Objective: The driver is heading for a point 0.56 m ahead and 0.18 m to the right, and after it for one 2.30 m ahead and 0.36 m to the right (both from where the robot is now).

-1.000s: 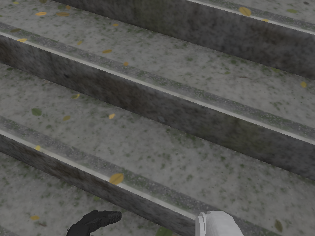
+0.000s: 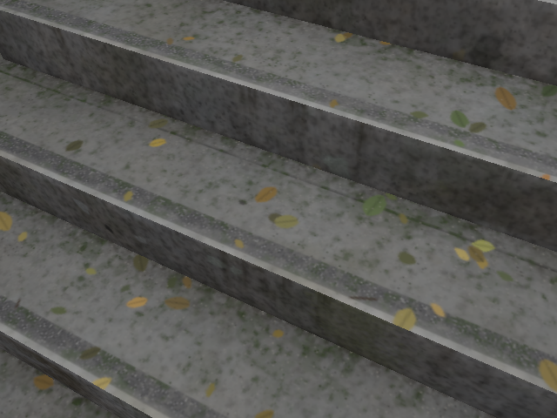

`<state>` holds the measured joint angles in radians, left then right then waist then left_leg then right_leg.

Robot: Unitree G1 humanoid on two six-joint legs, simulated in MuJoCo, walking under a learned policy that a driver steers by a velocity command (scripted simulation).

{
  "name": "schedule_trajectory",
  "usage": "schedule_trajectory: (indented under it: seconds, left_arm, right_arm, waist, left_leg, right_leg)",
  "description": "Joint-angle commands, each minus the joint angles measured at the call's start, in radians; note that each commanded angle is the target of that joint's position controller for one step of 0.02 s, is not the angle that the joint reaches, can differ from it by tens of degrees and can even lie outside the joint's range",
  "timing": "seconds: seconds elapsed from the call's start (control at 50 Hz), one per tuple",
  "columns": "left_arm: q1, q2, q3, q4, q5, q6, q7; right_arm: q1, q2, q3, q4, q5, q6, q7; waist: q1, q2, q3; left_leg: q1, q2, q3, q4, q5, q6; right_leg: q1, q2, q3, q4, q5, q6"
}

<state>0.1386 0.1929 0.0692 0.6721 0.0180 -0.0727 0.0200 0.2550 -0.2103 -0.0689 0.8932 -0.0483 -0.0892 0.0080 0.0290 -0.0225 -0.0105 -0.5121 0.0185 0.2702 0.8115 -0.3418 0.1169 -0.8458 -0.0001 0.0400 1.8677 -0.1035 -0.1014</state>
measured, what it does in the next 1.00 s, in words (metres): climbs, turning right: right foot 0.17 m higher, then left foot 0.17 m higher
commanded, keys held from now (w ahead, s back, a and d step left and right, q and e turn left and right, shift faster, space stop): w+e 0.72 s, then w+q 0.28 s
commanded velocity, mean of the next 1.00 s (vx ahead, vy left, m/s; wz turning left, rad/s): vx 0.50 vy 0.00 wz -0.41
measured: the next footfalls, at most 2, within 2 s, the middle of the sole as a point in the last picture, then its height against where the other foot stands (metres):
right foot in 0.40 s outside the picture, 0.17 m higher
left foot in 0.92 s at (340, 227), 0.17 m higher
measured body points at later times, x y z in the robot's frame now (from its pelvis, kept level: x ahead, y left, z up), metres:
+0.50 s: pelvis +0.27 -0.04 +0.10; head +0.29 -0.01 +0.55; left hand +0.49 +0.14 -0.02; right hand +0.25 -0.29 -0.02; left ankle +0.14 +0.10 -0.47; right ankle +0.33 -0.08 -0.52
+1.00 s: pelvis +0.61 -0.09 +0.28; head +0.63 -0.10 +0.73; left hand +0.74 +0.14 +0.16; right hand +0.71 -0.36 +0.19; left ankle +0.73 -0.06 -0.35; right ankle +0.39 -0.12 -0.29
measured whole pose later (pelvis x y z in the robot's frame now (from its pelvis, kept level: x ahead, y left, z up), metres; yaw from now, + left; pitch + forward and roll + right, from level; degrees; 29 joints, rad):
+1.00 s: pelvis +0.61 -0.09 +0.28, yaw -23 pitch +3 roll +4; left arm 0.38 0.22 0.08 0.84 0.03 -0.13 -0.03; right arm 0.08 -0.15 -0.02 0.68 0.00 -0.01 -0.01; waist 0.01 -0.04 -0.01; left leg -0.78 -0.06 0.17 1.13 -0.41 0.13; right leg -0.34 0.08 0.13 1.40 -0.06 -0.06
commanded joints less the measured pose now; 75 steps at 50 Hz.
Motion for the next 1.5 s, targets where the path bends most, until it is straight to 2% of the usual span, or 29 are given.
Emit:
schedule_trajectory:
  seconds: [0.02, 0.16, 0.24, 0.28, 0.34, 0.4, 0.42, 0.44, 0.46, 0.54, 0.64, 0.72, 0.78, 0.82, 0.86, 0.9, 0.92, 0.94, 0.96, 1.02, 1.06, 1.12, 1.26, 1.32, 1.38, 1.4, 1.42, 1.44, 1.5]
  left_arm:
    - [0.142, -0.071, -0.035, 0.007, 0.005, 0.037, 0.002]
    - [-0.169, -0.105, -0.052, -0.086, 0.016, 0.065, 0.022]
    - [-0.336, -0.137, -0.076, -0.154, 0.012, 0.085, 0.011]
    - [-0.334, -0.114, -0.079, -0.165, 0.000, 0.096, -0.001]
    - [-0.302, -0.132, -0.098, -0.123, -0.034, 0.101, -0.016]
    - [0.117, -0.031, -0.050, -0.005, -0.037, 0.088, 0.006]
    - [0.197, 0.060, -0.012, -0.002, -0.025, 0.073, 0.011]
    - [0.225, 0.198, 0.042, 0.010, -0.022, 0.087, 0.025]
    - [0.100, 0.228, 0.060, -0.015, 0.001, 0.096, 0.025]
    - [0.088, 0.017, 0.004, 0.118, 0.023, 0.021, 0.010]
    - [0.211, 0.043, -0.005, 0.206, -0.015, -0.034, -0.017]
    - [0.396, 0.137, 0.010, 0.232, 0.014, -0.057, -0.004]
    - [0.460, 0.108, 0.008, 0.278, 0.000, -0.045, 0.013]
    - [0.448, 0.119, 0.011, 0.261, -0.027, -0.032, 0.032]
    - [0.302, 0.125, 0.009, 0.190, -0.043, -0.027, 0.038]
    - [0.197, 0.296, 0.063, 0.150, -0.062, -0.069, 0.005]
    - [0.204, 0.275, 0.067, 0.138, -0.056, -0.093, -0.018]
    - [0.225, 0.124, 0.042, 0.086, -0.056, -0.105, -0.057]
    - [0.281, 0.103, 0.035, 0.056, 0.024, -0.105, -0.074]
    - [0.110, -0.060, -0.028, -0.066, 0.068, -0.080, -0.055]
    - [0.057, -0.130, -0.072, -0.116, 0.049, -0.043, -0.035]
    - [-0.003, -0.122, -0.098, -0.159, 0.032, -0.015, -0.014]
    - [-0.440, -0.172, -0.145, -0.358, 0.044, -0.001, -0.007]
    - [-0.442, -0.204, -0.157, -0.360, 0.014, 0.018, -0.027]
    - [0.007, -0.047, -0.066, -0.210, -0.045, 0.029, 0.002]
    - [0.101, 0.044, -0.031, -0.182, -0.019, 0.022, 0.014]
    - [0.191, 0.147, 0.007, -0.146, 0.033, 0.015, 0.031]
    - [0.095, 0.184, 0.026, -0.148, 0.020, 0.040, 0.038]
    - [-0.040, -0.037, -0.025, 0.011, -0.005, 0.001, 0.012]
  right_arm:
    - [0.008, 0.055, 0.039, -0.015, 0.007, -0.062, 0.019]
    - [0.227, -0.008, 0.034, 0.077, 0.003, -0.080, 0.025]
    - [0.346, 0.007, 0.037, 0.129, 0.005, -0.071, -0.017]
    - [0.360, -0.066, 0.015, 0.123, 0.015, -0.060, -0.053]
    - [0.285, -0.051, 0.032, 0.072, 0.060, -0.034, -0.088]
    - [0.245, -0.208, 0.002, 0.008, 0.101, -0.018, -0.061]
    - [0.173, -0.226, -0.008, -0.067, 0.085, -0.030, -0.037]
    - [0.011, -0.152, -0.003, -0.179, 0.071, -0.044, 0.011]
    - [-0.060, -0.109, -0.005, -0.228, 0.021, -0.052, 0.036]
    - [-0.007, 0.080, 0.059, -0.325, -0.009, -0.024, 0.004]
    - [-0.138, 0.104, 0.094, -0.388, -0.025, 0.034, -0.019]
    - [-0.408, 0.164, 0.117, -0.493, -0.022, 0.025, -0.025]
    - [-0.593, 0.151, 0.135, -0.596, -0.009, 0.016, -0.020]
    - [-0.573, 0.128, 0.131, -0.595, -0.003, 0.050, 0.007]
    - [-0.309, 0.096, 0.106, -0.466, 0.012, 0.049, 0.005]
    - [0.049, -0.047, 0.034, -0.353, 0.052, 0.065, -0.019]
    - [0.096, -0.108, 0.003, -0.307, 0.030, 0.068, -0.017]
    - [0.157, -0.186, -0.024, -0.231, 0.012, 0.058, -0.018]
    - [0.071, -0.160, -0.036, -0.240, 0.045, 0.089, -0.027]
    - [-0.015, 0.007, -0.007, -0.105, 0.058, 0.048, -0.027]
    - [0.060, 0.080, 0.014, 0.003, 0.026, 0.016, -0.021]
    - [0.097, 0.059, 0.022, 0.033, 0.022, -0.017, 0.005]
    - [0.286, -0.047, 0.004, 0.068, 0.024, -0.033, -0.018]
    - [0.247, -0.068, -0.021, -0.004, 0.047, 0.002, -0.070]
    - [0.187, -0.192, -0.064, -0.064, 0.060, -0.029, -0.029]
    - [0.110, -0.199, -0.072, -0.095, 0.065, -0.060, 0.000]
    - [0.022, -0.100, -0.065, -0.187, 0.083, -0.070, 0.034]
    - [0.014, -0.040, -0.061, -0.243, 0.022, -0.062, 0.043]
    - [-0.002, 0.093, -0.003, -0.296, -0.031, -0.004, 0.013]
  waist:
    - [0.054, -0.027, 0.022]
    - [-0.011, 0.020, 0.066]
    - [-0.051, 0.107, 0.084]
    - [-0.048, 0.152, 0.040]
    - [-0.023, 0.097, 0.012]
    - [0.111, 0.325, -0.242]
    - [0.176, 0.263, -0.289]
    - [0.187, -0.057, -0.287]
    - [0.112, -0.039, -0.299]
    - [-0.087, 0.134, 0.045]
    - [-0.079, 0.085, 0.101]
    - [0.057, -0.073, 0.040]
    - [0.082, -0.069, 0.098]
    - [0.083, -0.050, 0.017]
    - [-0.066, -0.075, -0.201]
    - [-0.256, -0.137, -0.425]
    - [-0.271, -0.044, -0.440]
    - [-0.204, 0.320, -0.408]
    - [-0.135, 0.311, -0.472]
    - [-0.011, -0.082, -0.094]
    - [0.019, -0.024, 0.021]
    - [0.049, -0.020, 0.081]
    - [-0.080, 0.018, 0.059]
    - [-0.083, 0.031, -0.082]
    - [0.118, 0.186, -0.379]
    - [0.184, 0.154, -0.443]
    - [0.200, -0.090, -0.449]
    - [0.126, -0.306, -0.432]
    - [-0.061, 0.014, 0.022]
  left_leg:
    - [0.020, 0.270, -0.333, -0.503, 0.076, -0.005]
    - [0.336, 0.267, -0.219, -0.562, 0.004, -0.046]
    - [0.399, 0.221, -0.104, -0.621, 0.216, -0.086]
    - [0.544, 0.245, -0.059, -0.701, 0.420, -0.042]
    - [0.520, 0.228, 0.087, -0.647, 1.295, -0.016]
    - [0.580, 0.321, 0.044, -0.122, 2.053, 0.043]
    - [0.278, 0.267, 0.019, 0.190, 1.714, -0.005]
    - [-0.101, 0.015, -0.041, 0.678, 0.597, -0.084]
    - [-0.254, -0.053, -0.317, 0.988, 0.228, -0.096]
    - [-0.453, 0.009, -0.346, 1.188, 0.267, -0.059]
    - [-0.665, 0.079, -0.301, 1.076, 0.171, -0.053]
    - [-1.063, 0.049, -0.221, 1.444, -0.063, -0.053]
    - [-1.014, 0.076, -0.209, 1.081, -0.159, -0.026]
    - [-0.618, 0.076, -0.125, 0.771, -0.071, -0.002]
    - [-0.016, -0.054, -0.048, 0.510, -0.051, 0.040]
    - [0.288, -0.079, -0.100, 0.290, 0.075, 0.036]
    - [0.387, -0.085, -0.191, 0.108, 0.025, 0.057]
    - [0.599, 0.208, -0.785, -0.147, 0.221, 0.258]
    - [0.505, 0.255, -1.217, -0.435, 0.101, 0.303]
    - [0.219, 0.161, -0.918, -0.400, -0.178, 0.203]
    - [0.119, 0.099, -0.695, -0.414, -0.012, 0.156]
    - [0.023, 0.052, -0.507, -0.443, 0.153, 0.099]
    - [0.225, 0.067, -0.626, -0.631, 0.033, 0.121]
    - [0.195, 0.092, -0.508, -0.791, 0.629, 0.140]
    - [0.422, 0.129, -0.471, -0.327, 1.702, 0.099]
    - [0.380, 0.097, -0.459, -0.069, 1.577, 0.072]
    - [0.015, -0.054, -0.441, 0.316, 1.080, 0.013]
    - [-0.181, -0.159, -0.437, 0.795, 0.209, -0.021]
    - [-0.487, -0.048, -0.401, 1.178, 0.223, 0.010]
  right_leg:
    - [-0.105, -0.012, 0.073, 0.035, 0.077, -0.005]
    - [-0.583, 0.043, 0.008, 0.433, -0.101, -0.036]
    - [-0.554, 0.013, -0.129, 0.183, -0.086, -0.024]
    - [-0.508, -0.042, -0.186, -0.002, -0.247, -0.035]
    - [-0.089, 0.020, -0.358, -0.484, -0.446, -0.085]
    - [0.383, 0.182, -0.321, -0.714, -0.490, -0.142]
    - [0.642, 0.119, -0.008, -0.863, -0.497, -0.201]
    - [0.760, -0.089, 0.605, -1.293, -0.645, -0.329]
    - [0.718, -0.165, 0.944, -1.542, -0.717, -0.316]
    - [0.349, -0.081, 0.509, -1.412, -0.344, -0.179]
    - [0.378, -0.014, 0.280, -1.459, -0.201, -0.133]
    - [0.736, -0.127, 0.441, -1.520, 0.029, -0.184]
    - [0.754, -0.106, 0.346, -1.671, -0.023, -0.129]
    - [0.711, -0.146, 0.251, -1.890, 0.240, -0.145]
    - [0.636, -0.102, 0.045, -1.669, 1.314, -0.119]
    - [0.788, -0.183, 0.066, -1.300, 1.654, -0.064]
    - [0.753, -0.128, 0.065, -1.030, 1.429, -0.033]
    - [0.322, 0.125, 0.077, -0.514, 0.252, 0.052]
    - [0.248, 0.161, 0.132, -0.144, -0.046, 0.054]
    - [-0.074, 0.052, 0.073, 0.180, 0.063, 0.019]
    - [-0.215, 0.026, 0.057, 0.321, -0.009, -0.012]
    - [-0.277, -0.032, 0.015, 0.161, -0.044, -0.006]
    - [-0.533, -0.089, -0.095, 0.098, -0.271, 0.002]
    - [0.053, -0.053, -0.195, -0.452, -0.350, -0.001]
    - [0.497, 0.067, -0.178, -0.710, -0.395, -0.027]
    - [0.629, 0.019, -0.052, -0.834, -0.439, -0.046]
    - [0.794, -0.260, 0.510, -1.143, -0.622, -0.159]
    - [0.709, -0.391, 0.984, -1.520, -0.694, -0.229]
    - [0.358, -0.361, 0.558, -1.436, -0.782, -0.130]
Velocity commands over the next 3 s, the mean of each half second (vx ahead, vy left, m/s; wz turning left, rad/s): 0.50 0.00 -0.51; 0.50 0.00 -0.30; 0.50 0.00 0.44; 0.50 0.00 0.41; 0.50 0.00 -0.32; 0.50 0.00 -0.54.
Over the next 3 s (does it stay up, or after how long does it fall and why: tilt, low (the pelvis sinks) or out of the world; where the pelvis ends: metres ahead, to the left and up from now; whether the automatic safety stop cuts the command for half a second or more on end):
stays up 1.77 -0.17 0.90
